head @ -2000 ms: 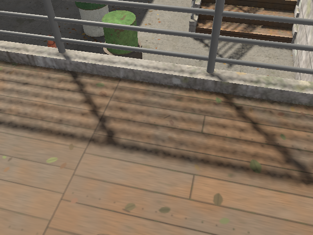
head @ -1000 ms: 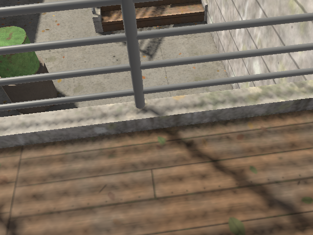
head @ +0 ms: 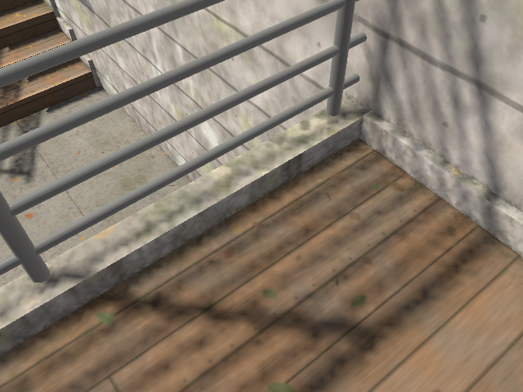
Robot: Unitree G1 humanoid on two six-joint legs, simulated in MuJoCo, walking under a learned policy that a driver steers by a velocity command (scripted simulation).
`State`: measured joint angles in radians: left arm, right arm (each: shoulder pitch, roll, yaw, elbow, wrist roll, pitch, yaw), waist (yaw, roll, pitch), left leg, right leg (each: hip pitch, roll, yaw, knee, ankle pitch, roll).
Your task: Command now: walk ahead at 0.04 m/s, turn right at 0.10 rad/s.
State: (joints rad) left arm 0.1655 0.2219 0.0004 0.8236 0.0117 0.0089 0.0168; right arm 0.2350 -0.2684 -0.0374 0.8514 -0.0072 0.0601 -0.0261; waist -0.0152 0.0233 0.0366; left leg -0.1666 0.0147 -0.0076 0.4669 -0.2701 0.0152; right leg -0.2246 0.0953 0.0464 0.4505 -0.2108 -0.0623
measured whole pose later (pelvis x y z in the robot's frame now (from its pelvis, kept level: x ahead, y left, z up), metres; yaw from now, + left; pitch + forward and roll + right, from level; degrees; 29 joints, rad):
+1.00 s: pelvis +0.10 +0.07 +0.00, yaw +9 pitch -1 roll -1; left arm 0.29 0.24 0.02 1.05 0.02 -0.01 0.01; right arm 0.17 -0.22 -0.03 0.93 -0.01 -0.02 0.00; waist 0.03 -0.04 0.08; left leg -0.30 -0.01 0.07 0.51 -0.20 0.07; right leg -0.26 -0.02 -0.04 0.94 -0.50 -0.03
